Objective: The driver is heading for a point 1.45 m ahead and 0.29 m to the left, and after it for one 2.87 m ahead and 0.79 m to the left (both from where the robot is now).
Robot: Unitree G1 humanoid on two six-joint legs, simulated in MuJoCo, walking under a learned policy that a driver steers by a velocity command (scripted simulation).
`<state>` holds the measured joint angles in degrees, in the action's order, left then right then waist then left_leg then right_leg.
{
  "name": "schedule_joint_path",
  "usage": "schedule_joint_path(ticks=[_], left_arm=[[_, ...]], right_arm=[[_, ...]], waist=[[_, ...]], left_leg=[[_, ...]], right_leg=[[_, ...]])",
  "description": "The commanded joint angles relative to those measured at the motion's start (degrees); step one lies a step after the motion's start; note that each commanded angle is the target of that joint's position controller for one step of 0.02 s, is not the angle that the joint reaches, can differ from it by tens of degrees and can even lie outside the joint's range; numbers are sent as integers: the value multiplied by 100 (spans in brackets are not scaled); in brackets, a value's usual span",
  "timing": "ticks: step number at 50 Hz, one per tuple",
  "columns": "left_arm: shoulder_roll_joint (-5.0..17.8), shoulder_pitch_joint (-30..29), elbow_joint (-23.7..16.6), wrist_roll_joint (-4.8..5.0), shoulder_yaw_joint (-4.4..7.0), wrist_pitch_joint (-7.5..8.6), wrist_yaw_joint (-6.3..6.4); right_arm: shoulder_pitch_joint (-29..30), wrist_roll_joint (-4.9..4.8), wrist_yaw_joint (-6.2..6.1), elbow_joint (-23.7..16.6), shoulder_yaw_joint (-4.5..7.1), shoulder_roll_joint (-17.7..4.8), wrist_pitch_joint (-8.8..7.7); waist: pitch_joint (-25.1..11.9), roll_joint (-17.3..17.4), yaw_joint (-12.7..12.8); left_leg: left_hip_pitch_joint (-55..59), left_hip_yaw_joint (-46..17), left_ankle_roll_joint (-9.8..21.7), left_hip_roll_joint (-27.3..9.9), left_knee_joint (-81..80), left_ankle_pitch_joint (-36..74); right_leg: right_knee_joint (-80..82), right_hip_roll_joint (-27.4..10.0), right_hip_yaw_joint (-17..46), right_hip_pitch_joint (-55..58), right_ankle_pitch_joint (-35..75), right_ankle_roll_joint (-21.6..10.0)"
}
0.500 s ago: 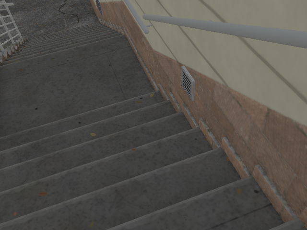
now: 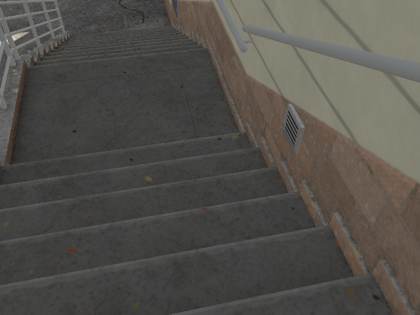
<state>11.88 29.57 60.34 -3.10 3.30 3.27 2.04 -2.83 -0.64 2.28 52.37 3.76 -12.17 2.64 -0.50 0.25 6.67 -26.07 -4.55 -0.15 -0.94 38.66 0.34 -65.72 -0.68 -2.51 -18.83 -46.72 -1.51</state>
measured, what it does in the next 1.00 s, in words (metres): goes down: left foot 0.15 m lower, then right foot 0.15 m lower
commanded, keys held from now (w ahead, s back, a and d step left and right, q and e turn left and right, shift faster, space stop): w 1.00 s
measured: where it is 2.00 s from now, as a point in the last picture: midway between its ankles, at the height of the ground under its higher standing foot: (220, 254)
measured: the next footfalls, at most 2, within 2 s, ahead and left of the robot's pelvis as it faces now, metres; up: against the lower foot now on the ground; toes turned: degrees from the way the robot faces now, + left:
left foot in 0.08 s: +0.12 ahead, +0.14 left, -0.15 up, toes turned +2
right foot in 0.74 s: +0.55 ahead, -0.01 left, -0.30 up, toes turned -2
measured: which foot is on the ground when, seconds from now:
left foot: up 0.00-0.06, down 0.08-0.74, up 0.76-1.00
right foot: down 0.00-0.08, up 0.10-0.72, down 0.74-1.00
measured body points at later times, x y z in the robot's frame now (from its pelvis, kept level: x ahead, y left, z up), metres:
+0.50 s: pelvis +0.21 +0.09 -0.07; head +0.21 +0.10 +0.38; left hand +0.38 +0.32 -0.19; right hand +0.06 -0.12 -0.21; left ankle +0.08 +0.14 -0.79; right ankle +0.40 -0.05 -0.75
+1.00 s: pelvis +0.53 +0.06 -0.22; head +0.55 +0.06 +0.23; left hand +0.45 +0.31 -0.36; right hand +0.58 -0.20 -0.36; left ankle +0.63 +0.21 -0.88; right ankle +0.51 +0.00 -0.94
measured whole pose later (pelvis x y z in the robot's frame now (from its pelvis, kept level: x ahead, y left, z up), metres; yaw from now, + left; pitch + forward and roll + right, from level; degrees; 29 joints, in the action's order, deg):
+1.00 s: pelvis +0.53 +0.06 -0.22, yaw +1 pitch -1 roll -1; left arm 11.9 26.0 61.4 0.4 2.8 4.3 0.4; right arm -13.0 3.1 0.2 56.3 2.6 -12.6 -0.7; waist 3.9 1.7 0.0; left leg -38.1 -3.7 1.4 -4.1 59.0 -2.6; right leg -30.2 5.6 -4.9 -11.5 -18.2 -6.1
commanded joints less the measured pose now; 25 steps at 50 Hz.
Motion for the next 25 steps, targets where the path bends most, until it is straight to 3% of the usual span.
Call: schedule_joint_path(ticks=[1, 2, 3, 4, 5, 6, 7, 8, 9, 10, 12, 13, 15, 16, 17, 18, 19, 20, 21, 23, 24, 25], left_arm=[[789, -116, -255, -62, 194, -94, 83], [800, -70, -206, -97, 209, -141, 79], [796, 3, -134, -89, 234, -159, 92], [777, 134, -6, -108, 260, -158, 53], [241, 11, 47, -58, 215, -153, -30], [11, 335, -242, 164, 145, -69, -33], [343, 179, -615, 439, 191, 28, 9], [544, -622, -675, 221, 185, -41, 33], [553, -1050, -677, 106, 178, -110, 3], [468, -1051, -621, 112, 149, -173, -27], [323, -866, -536, 102, 112, -220, -176], [241, -1145, -641, 162, 75, -216, -240], [287, -1713, -797, 74, 86, -261, -274], [129, -1832, -807, 66, 28, -324, -277], [127, -1972, -899, 115, 9, -340, -293], [207, -1881, -764, 155, 46, -352, -317], [271, -2054, -765, 174, 55, -358, -341], [296, -2367, -844, 144, 71, -314, -357], [326, -2564, -887, 187, 84, -252, -372], [275, -3090, -980, 158, 72, -171, -379], [246, -3351, -1054, 126, 42, -104, -422], [179, -3586, -1133, 124, -2, -92, -470]], right_arm=[[-71, -163, 42, -194, 32, -277, -9], [-667, -116, 5, 50, 69, -353, -2], [-1401, 50, -58, 318, 114, -421, -26], [-2270, 181, -93, 630, 181, -554, -89], [-2974, 238, -53, 859, 130, -683, -158], [-2884, 219, 32, 801, -54, -675, -170], [-3064, 115, -25, 893, 135, -1249, -145], [-2570, 53, -119, 727, 81, -964, -235], [-1939, 103, -189, 467, -43, -567, -337], [-1866, 291, -230, 449, -131, -401, -428], [-1917, 313, -237, 564, -295, -88, -634], [-1823, 242, -273, 536, -309, -105, -721], [-2299, 143, -376, 572, -319, -298, -730], [-2633, 154, -410, 695, -320, -298, -669], [-2851, 102, -417, 687, -335, -251, -632], [-2922, 166, -406, 710, -297, -362, -626], [-3081, 140, -390, 699, -293, -312, -621], [-3458, 135, -424, 909, -328, -115, -626], [-3570, 150, -432, 918, -348, -51, -654], [-3846, 234, -473, 973, -310, -148, -698], [-3652, 218, -505, 946, -330, -62, -725], [-3583, 257, -500, 899, -313, -131, -745]], waist=[[1040, -735, -267], [939, -505, -484], [713, -101, -811], [304, 491, -1229], [58, 965, -1434], [-121, 876, -898], [-770, 1703, -942], [187, 1007, -900], [731, 727, -872], [847, 782, -719], [908, 429, -294], [990, 398, -221], [831, 702, -421], [681, 771, -497], [675, 667, -529], [539, 722, -516], [527, 506, -566], [639, 387, -703], [689, 230, -786], [833, 243, -1034], [997, 55, -972], [1050, 80, -1120]], left_leg=[[1304, 604, 51, -76, -693, -144], [1884, 760, 91, -77, -1225, 84], [2588, 1076, 76, 153, -1753, 401], [3239, 858, 76, 54, -2030, 166], [3880, 41, 296, -521, -778, 552], [4008, -653, -16, -1171, 299, 2105], [4091, -2820, 574, -2205, -1528, -1453], [3263, -2828, 666, -2108, -2370, -3599], [2501, -2362, 557, -1726, -2491, -3711], [1837, -2281, 600, -1657, -2335, -2693], [922, -1508, 514, -1080, -2009, -1606], [306, -1100, 509, -859, -2294, -988], [743, -1161, 817, -894, -2392, 34], [1081, -1115, 894, -979, -2299, 580], [1345, -1001, 890, -1005, -2281, 1053], [1647, -936, 872, -957, -2117, 1155], [1908, -921, 873, -952, -2093, 972], [2620, -1117, 927, -965, -1872, 662], [2919, -907, 908, -770, -1803, 261], [3200, -1022, 1009, -851, -1591, 155], [2854, -838, 987, -742, -1496, -65], [2374, -732, 974, -643, -1510, -490]], right_leg=[[2199, -1017, 1658, -1490, 931, -945], [1529, -856, 1378, -1377, 1469, -874], [434, -509, 902, -1258, 2128, -777], [-1373, -82, 478, -1180, 2505, -761], [-4187, 610, 543, -2657, 9, -680], [-5347, 446, 854, -3729, 165, -780], [-5315, 574, 746, -4436, 1014, -663], [-4716, 31, 512, -4997, 1944, -571], [-4170, -156, 472, -4794, 2631, -476], [-3753, -292, 553, -4400, 2922, -378], [-2257, -434, 700, -3686, 3852, -267], [-958, -397, 553, -2970, 4376, -144], [294, -323, 418, -2680, 4733, 20], [409, -275, 343, -2605, 4827, 28], [776, -279, 378, -2616, 4995, 1], [602, -213, 334, -2564, 5433, -91], [722, -240, 329, -2685, 5460, -101], [1009, -309, 720, -3319, 5723, -159], [1624, -210, 617, -3503, 5950, -188], [1950, -181, 631, -3659, 6111, -232], [2591, -242, 619, -3316, 6572, -191], [2880, -173, 307, -2838, 6931, -208]])
Keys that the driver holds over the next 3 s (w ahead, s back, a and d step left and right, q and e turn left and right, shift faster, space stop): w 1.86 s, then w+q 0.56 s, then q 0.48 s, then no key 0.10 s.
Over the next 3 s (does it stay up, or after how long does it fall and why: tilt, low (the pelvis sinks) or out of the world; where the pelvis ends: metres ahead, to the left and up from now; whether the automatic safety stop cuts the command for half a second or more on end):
stays up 1.50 0.16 -0.69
